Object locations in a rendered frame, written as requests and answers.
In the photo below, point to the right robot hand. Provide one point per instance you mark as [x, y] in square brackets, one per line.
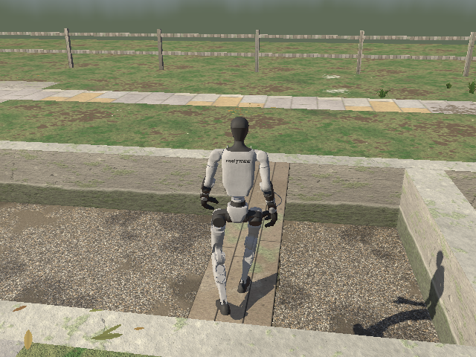
[272, 216]

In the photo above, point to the robot left thigh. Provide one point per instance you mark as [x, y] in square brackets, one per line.
[218, 223]

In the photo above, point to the robot head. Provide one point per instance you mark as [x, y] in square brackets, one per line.
[239, 129]

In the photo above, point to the robot left upper arm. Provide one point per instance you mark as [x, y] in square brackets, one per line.
[214, 157]

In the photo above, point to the left robot hand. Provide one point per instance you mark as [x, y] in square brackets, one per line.
[210, 199]

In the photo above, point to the robot right upper arm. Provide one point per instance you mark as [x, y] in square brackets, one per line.
[264, 167]

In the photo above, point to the left robot forearm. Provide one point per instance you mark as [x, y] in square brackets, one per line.
[205, 191]

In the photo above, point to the right robot forearm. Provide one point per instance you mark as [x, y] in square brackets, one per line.
[270, 200]

